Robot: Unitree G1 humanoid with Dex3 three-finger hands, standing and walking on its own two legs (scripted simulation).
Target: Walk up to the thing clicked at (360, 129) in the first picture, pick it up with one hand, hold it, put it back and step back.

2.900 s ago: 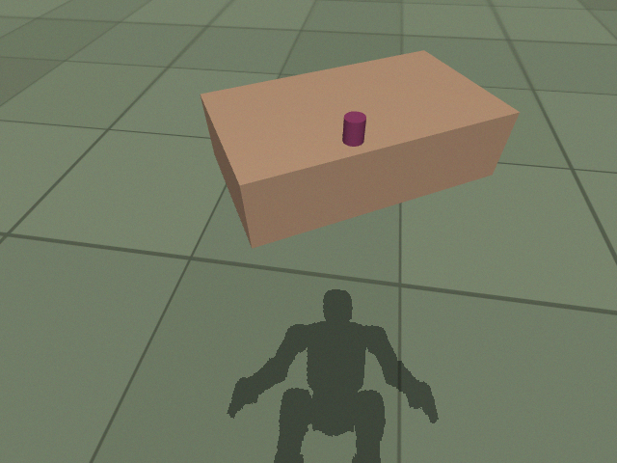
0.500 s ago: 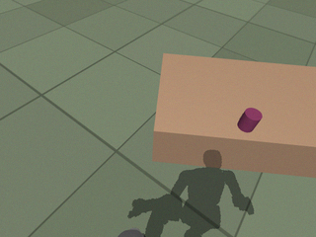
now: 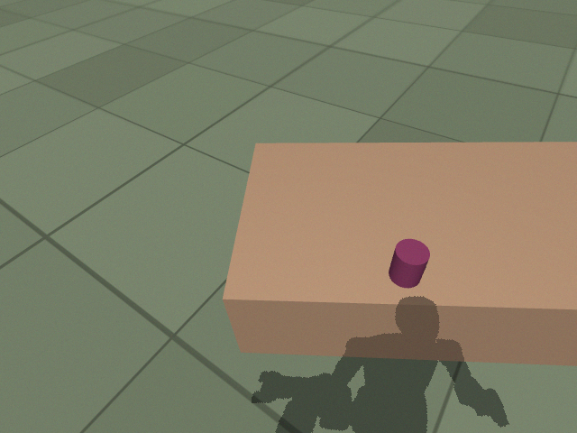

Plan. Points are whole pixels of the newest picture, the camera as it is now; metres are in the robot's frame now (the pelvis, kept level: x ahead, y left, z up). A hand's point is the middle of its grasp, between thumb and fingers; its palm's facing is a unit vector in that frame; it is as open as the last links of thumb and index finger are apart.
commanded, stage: walk up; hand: right
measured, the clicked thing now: (408, 263) +0.65 -0.25 -0.33
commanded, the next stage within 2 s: none
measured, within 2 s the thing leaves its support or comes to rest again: neither
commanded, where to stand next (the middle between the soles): +0.22 -0.07 m, yaw +5 degrees
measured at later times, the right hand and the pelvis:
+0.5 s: hand out of the picture +0.20 -0.36 -0.10, palm faces -0.06 +0.88 -0.47, open 7.4 cm; pelvis +0.12 -0.09 +0.02, yaw +3 degrees
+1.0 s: hand (565, 408) +0.25 -0.39 -0.16, palm faces -0.22 +0.90 -0.38, open 7.4 cm; pelvis +0.12 -0.12 -0.01, yaw +9 degrees
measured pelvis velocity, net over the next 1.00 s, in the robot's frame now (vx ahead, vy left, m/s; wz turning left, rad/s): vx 0.12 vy -0.12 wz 0.15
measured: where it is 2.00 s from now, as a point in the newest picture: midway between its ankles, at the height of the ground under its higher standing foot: outside the picture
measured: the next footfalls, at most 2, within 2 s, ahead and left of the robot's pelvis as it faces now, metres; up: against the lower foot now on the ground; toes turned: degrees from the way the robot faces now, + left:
left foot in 0.30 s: +0.21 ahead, +0.05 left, +0.00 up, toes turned +7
right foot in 0.64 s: +0.26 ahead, -0.29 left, +0.00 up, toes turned +2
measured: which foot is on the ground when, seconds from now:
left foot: up 0.00-0.28, down 0.30-0.64, up 0.66-1.00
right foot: down 0.00-0.32, up 0.34-0.62, down 0.64-1.00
